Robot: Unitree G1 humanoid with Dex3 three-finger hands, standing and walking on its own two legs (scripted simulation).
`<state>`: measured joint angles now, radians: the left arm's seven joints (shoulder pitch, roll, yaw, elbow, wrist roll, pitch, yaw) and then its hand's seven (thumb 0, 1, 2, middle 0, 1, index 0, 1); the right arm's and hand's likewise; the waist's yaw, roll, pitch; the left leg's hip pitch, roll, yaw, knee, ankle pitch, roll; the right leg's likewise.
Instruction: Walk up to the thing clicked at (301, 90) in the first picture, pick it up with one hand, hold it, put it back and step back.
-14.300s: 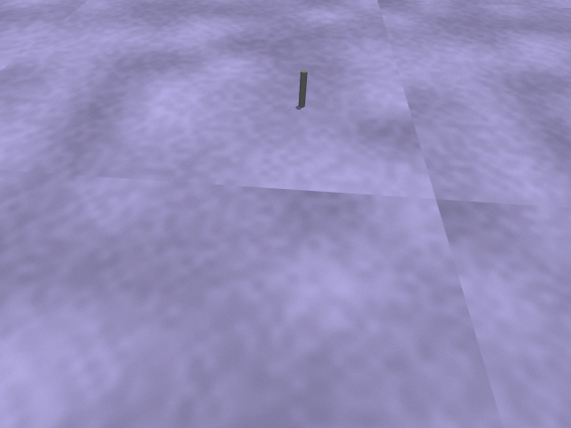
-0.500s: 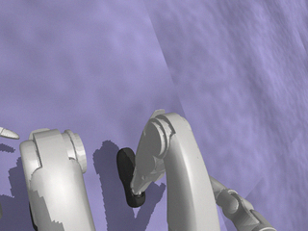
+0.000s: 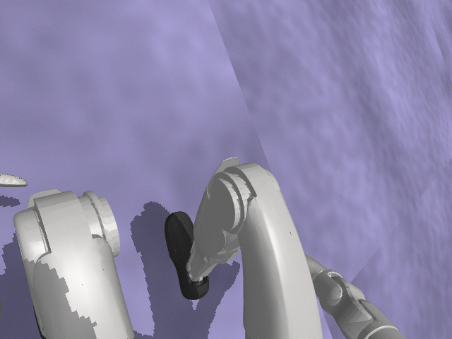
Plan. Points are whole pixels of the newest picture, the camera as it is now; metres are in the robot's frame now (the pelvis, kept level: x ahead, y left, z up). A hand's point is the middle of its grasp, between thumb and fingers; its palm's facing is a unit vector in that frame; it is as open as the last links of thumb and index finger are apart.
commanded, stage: close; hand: left
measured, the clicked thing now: out of the picture +0.44 +0.28 -0.18
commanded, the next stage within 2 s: settle in 0.76 s
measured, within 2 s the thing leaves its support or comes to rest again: leaves its support in 1.14 s
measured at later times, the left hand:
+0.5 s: hand out of the picture +0.44 +0.26 -0.17, palm faces +0.32 -0.95 +0.03, open 10.1 cm
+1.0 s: hand out of the picture +0.45 +0.25 -0.17, palm faces +0.31 -0.95 +0.03, open 5.2 cm
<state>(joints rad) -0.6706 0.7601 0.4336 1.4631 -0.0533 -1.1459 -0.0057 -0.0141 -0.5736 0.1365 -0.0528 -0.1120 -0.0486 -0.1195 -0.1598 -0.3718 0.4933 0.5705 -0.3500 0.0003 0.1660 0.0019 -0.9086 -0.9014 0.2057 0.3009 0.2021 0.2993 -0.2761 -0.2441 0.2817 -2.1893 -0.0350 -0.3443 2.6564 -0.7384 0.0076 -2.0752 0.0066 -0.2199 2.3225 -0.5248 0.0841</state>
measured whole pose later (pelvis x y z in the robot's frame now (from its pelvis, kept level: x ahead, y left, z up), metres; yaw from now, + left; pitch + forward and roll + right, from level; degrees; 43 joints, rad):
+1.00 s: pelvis +0.00 +0.00 +0.00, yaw +0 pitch +15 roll -19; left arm -0.73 0.80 0.44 1.47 -0.03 -1.11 0.03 0.05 0.22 1.08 -1.00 -1.14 -1.00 -1.17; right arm -0.15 -0.37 0.50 0.57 -0.35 0.03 0.17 0.00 -0.88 -0.89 0.20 0.30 0.20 0.30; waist -0.29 -0.25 0.29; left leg -2.20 -0.03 -0.35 2.65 -0.74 0.00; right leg -2.09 0.01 -0.22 2.31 -0.52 0.08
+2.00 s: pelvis +0.02 -0.02 +0.05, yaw +8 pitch +30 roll -10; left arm -0.62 0.48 0.37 0.94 -0.12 -0.66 -0.16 0.05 0.18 1.13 -1.03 -1.12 -1.05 -1.12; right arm 0.06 -0.31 0.14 0.62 -0.10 0.06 0.10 0.01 -0.88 -0.89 0.20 0.30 0.20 0.30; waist -0.16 -0.02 -0.07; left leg -2.21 -0.04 -0.15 2.41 -0.73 -0.01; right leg -2.18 -0.06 -0.07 2.25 -0.60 0.05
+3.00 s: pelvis +0.03 -0.02 +0.09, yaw +11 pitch +33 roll -5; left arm -0.67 0.42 0.41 0.95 -0.10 -0.60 -0.21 0.05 0.18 1.14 -1.02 -1.13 -1.04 -1.13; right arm 0.13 -0.29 0.05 0.66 -0.06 0.02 0.06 0.01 -0.90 -0.90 0.20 0.30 0.20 0.30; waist -0.14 0.00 -0.14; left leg -2.11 -0.03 -0.09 2.25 -0.72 -0.01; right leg -2.11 -0.07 -0.03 2.15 -0.61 0.03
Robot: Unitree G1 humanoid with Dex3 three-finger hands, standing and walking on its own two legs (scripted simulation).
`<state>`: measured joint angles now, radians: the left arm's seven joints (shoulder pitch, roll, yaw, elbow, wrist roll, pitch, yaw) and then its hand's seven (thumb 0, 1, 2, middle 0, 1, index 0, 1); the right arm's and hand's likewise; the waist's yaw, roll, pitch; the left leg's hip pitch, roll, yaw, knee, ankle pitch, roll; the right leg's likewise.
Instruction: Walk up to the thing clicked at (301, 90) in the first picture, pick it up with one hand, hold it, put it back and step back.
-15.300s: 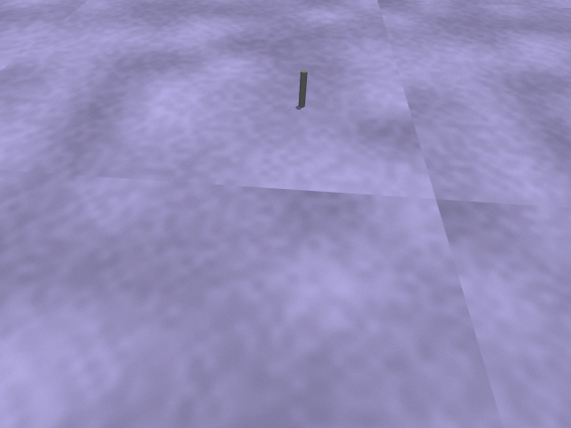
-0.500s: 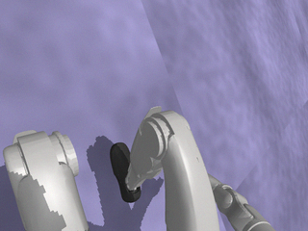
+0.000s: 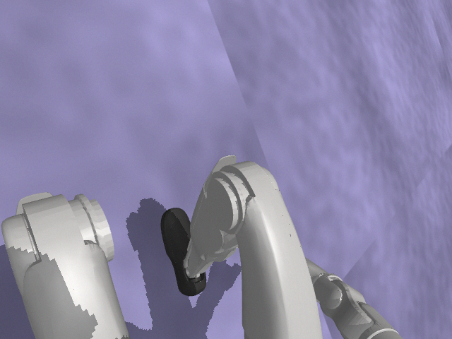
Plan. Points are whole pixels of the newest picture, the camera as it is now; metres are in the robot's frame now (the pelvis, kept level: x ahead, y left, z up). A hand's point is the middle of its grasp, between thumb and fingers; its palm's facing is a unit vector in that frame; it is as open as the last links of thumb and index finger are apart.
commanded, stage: settle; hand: left
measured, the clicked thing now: out of the picture +0.44 +0.27 -0.18
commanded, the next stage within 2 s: lift in 1.70 s
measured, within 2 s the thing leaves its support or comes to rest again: leaves its support in 0.14 s
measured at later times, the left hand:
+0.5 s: hand out of the picture +0.43 +0.29 -0.09, palm faces +0.30 -0.95 -0.02, open 5.2 cm
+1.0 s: hand out of the picture +0.43 +0.29 +0.00, palm faces +0.30 -0.95 -0.03, open 5.1 cm
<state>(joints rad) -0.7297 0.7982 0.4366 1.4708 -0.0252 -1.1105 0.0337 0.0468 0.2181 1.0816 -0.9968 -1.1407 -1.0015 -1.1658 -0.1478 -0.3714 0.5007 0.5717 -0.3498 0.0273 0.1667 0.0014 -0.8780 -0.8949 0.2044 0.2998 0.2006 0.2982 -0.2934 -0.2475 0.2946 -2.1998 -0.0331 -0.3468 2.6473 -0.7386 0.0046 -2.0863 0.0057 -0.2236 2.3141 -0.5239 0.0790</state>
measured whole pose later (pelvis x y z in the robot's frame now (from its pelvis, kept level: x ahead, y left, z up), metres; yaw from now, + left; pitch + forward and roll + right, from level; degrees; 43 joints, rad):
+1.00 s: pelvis +0.02 -0.02 +0.05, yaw +8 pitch +30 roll -10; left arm -0.62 0.48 0.37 0.94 -0.12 -0.66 -0.16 0.05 0.18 1.13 -1.03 -1.12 -1.05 -1.12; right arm 0.06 -0.31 0.14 0.62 -0.10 0.06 0.10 0.01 -0.88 -0.89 0.20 0.30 0.20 0.30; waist -0.16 -0.02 -0.07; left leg -2.21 -0.04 -0.15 2.41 -0.73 -0.01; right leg -2.18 -0.06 -0.07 2.25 -0.60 0.05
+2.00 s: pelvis +0.03 -0.02 +0.09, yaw +12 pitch +33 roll -5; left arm -0.67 0.42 0.41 0.95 -0.10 -0.60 -0.21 0.05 0.18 1.14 -1.02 -1.13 -1.04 -1.13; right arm 0.13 -0.29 0.05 0.66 -0.06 0.02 0.06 0.01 -0.90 -0.90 0.20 0.30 0.20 0.30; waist -0.14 0.00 -0.14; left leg -2.11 -0.03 -0.09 2.25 -0.72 -0.01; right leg -2.11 -0.07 -0.03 2.15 -0.61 0.03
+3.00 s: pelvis +0.08 -0.01 +0.33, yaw +13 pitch +22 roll -4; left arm -0.20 0.26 0.19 0.33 -0.19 -0.25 -0.07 0.04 0.19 1.12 -1.02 -1.13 -1.03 -1.13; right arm 0.18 -0.24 0.00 0.60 0.05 -0.06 -0.04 0.01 -0.89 -0.89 0.20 0.30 0.20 0.30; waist -0.04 0.01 -0.16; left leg -1.19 0.02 -0.06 1.44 -0.63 -0.01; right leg -1.20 -0.04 -0.05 1.35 -0.53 0.03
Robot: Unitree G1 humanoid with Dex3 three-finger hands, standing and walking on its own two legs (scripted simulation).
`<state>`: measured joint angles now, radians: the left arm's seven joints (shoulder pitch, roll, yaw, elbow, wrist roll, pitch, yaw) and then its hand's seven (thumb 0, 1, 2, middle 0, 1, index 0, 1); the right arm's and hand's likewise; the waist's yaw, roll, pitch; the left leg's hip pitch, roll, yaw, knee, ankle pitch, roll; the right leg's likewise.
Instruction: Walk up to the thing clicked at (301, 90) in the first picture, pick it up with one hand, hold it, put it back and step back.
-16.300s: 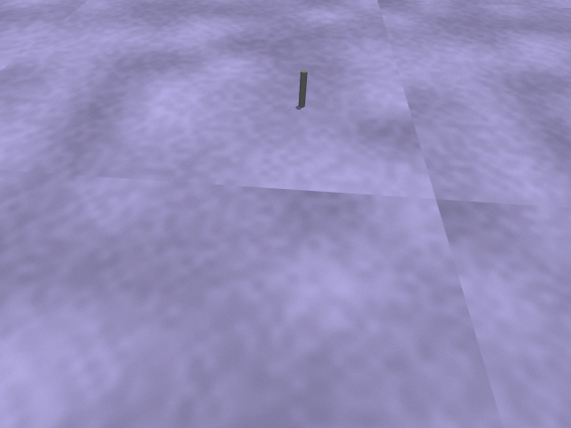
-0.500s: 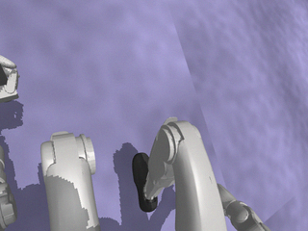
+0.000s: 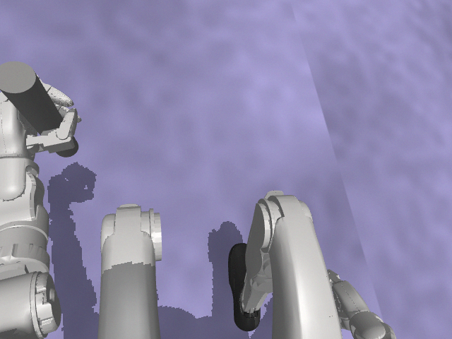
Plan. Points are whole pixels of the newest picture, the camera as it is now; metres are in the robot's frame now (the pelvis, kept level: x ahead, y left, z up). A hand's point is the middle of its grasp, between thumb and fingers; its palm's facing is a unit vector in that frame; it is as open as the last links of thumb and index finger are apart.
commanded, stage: settle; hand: left
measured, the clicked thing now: (47, 121) +0.45 +0.26 -0.05
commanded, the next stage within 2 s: lift in 0.70 s
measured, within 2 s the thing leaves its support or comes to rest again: neither
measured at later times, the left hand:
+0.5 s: hand (51, 108) +0.45 +0.25 -0.01, palm faces +0.18 -0.98 -0.02, open 5.1 cm
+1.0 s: hand (49, 98) +0.45 +0.24 +0.01, palm faces +0.16 -0.99 -0.03, open 5.1 cm
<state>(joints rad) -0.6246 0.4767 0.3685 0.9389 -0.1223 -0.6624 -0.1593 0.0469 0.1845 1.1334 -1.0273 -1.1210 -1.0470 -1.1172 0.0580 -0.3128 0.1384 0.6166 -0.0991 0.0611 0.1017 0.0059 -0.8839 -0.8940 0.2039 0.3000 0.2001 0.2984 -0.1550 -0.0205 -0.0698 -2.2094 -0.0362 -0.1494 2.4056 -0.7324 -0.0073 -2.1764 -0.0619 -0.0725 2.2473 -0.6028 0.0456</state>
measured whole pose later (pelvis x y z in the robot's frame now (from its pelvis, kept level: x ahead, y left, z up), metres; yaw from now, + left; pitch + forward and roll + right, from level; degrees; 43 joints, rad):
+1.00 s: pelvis +0.00 -0.01 +0.04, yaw +3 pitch +33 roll -5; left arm -0.67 0.42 0.41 0.95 -0.10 -0.60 -0.21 0.05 0.18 1.14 -1.02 -1.13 -1.04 -1.13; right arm 0.13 -0.29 0.05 0.66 -0.06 0.02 0.06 0.01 -0.90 -0.90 0.20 0.30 0.20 0.30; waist -0.14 0.00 -0.14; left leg -2.11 -0.03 -0.09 2.25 -0.72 -0.01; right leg -2.11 -0.07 -0.03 2.15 -0.61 0.03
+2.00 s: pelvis +0.05 +0.00 +0.28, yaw +5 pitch +22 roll -4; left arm -0.20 0.26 0.19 0.33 -0.19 -0.25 -0.07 0.04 0.19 1.12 -1.02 -1.13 -1.03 -1.13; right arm 0.18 -0.24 0.00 0.60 0.05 -0.06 -0.04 0.01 -0.89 -0.89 0.20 0.30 0.20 0.30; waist -0.04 0.01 -0.16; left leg -1.19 0.02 -0.06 1.44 -0.63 -0.01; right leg -1.20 -0.04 -0.05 1.35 -0.53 0.03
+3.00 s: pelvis +0.09 +0.00 +0.38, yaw +5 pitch +10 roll -2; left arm -0.14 0.20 0.16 0.41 -0.19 -0.33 -0.10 0.04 0.20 1.12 -1.01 -1.13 -1.03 -1.14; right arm 0.23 -0.22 0.00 0.65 0.02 -0.04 -0.03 0.01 -0.89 -0.89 0.20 0.30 0.20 0.30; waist -0.03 0.01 -0.06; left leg -0.65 0.03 -0.03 0.97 -0.50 -0.01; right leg -0.67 -0.02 -0.04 0.91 -0.42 0.02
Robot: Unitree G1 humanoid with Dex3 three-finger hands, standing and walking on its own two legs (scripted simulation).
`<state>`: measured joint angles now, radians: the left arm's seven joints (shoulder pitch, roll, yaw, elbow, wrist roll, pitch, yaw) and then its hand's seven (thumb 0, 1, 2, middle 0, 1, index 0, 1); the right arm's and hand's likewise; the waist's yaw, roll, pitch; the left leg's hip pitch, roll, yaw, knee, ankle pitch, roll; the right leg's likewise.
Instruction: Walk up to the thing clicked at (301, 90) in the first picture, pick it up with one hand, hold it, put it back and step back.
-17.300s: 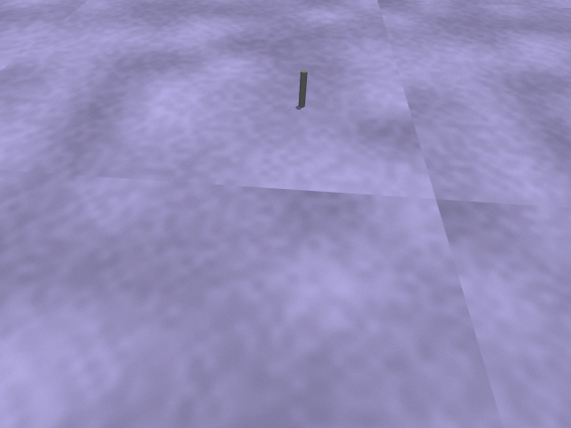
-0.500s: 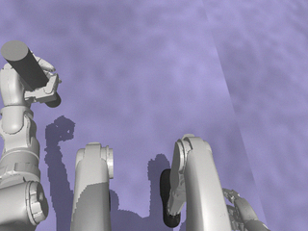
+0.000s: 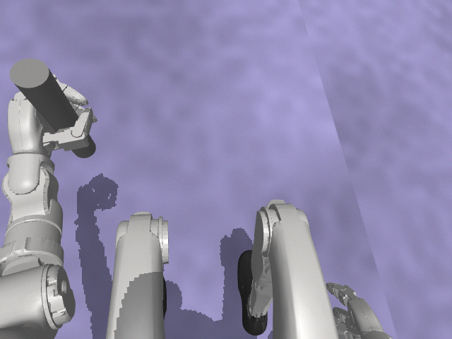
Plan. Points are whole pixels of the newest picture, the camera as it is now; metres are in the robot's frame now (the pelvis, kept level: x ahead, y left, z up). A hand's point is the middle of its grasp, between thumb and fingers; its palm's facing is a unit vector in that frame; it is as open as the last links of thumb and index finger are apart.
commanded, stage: lift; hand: left
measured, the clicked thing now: (64, 120) +0.46 +0.24 -0.03
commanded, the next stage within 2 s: none
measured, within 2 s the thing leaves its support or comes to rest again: neither
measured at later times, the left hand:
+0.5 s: hand (37, 96) +0.43 +0.21 +0.10, palm faces +0.10 -1.00 -0.02, open 5.1 cm
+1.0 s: hand out of the picture +0.41 +0.20 +0.27, palm faces +0.12 -0.99 -0.01, open 5.1 cm
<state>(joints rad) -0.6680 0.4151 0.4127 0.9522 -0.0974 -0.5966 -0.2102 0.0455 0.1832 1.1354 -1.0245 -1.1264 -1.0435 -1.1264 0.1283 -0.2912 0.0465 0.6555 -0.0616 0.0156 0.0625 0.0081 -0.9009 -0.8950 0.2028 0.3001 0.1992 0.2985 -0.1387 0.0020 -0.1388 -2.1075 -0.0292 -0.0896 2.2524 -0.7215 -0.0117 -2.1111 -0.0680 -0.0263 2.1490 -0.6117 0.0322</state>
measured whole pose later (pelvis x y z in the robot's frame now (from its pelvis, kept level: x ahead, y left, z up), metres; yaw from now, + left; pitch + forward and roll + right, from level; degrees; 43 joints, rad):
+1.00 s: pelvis +0.05 +0.00 +0.24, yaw +1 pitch +22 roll -4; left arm -0.20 0.26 0.19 0.33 -0.19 -0.25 -0.07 0.04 0.19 1.12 -1.02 -1.13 -1.03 -1.13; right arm 0.18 -0.24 0.00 0.60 0.05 -0.06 -0.04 0.01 -0.89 -0.89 0.20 0.30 0.20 0.30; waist -0.04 0.01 -0.16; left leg -1.19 0.02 -0.06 1.44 -0.63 -0.01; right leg -1.20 -0.04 -0.05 1.35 -0.53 0.03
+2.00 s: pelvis +0.09 +0.00 +0.33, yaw +2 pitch +10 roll -2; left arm -0.14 0.20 0.16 0.41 -0.19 -0.33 -0.10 0.04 0.20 1.12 -1.01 -1.13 -1.03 -1.14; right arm 0.23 -0.22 0.00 0.65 0.02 -0.04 -0.03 0.01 -0.89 -0.89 0.20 0.30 0.20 0.30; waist -0.03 0.01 -0.06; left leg -0.65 0.03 -0.03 0.97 -0.50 -0.01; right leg -0.67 -0.02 -0.04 0.91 -0.42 0.02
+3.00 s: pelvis +0.08 -0.01 +0.35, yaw +2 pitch +5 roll -1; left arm -0.14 0.18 0.15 0.43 -0.17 -0.33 -0.07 0.04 0.20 1.11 -1.00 -1.14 -1.02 -1.15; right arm 0.23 -0.21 0.00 0.67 0.01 -0.04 -0.03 0.01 -0.90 -0.90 0.20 0.30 0.20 0.30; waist -0.02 0.01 -0.03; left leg -0.50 0.03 -0.03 0.84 -0.44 -0.02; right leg -0.52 -0.03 -0.04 0.79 -0.36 0.02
